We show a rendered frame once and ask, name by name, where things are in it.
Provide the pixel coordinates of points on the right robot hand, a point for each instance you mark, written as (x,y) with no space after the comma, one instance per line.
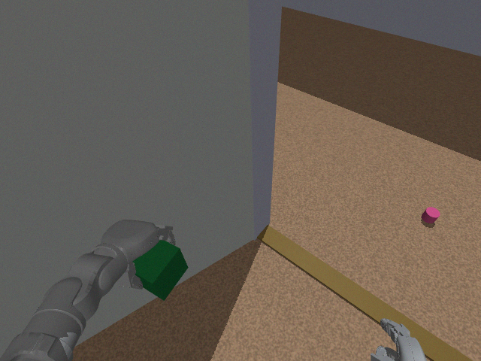
(408,348)

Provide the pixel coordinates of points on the left robot arm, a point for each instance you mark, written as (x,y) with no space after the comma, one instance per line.
(60,320)

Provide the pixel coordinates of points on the left robot hand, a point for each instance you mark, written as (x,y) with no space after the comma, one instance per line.
(134,238)

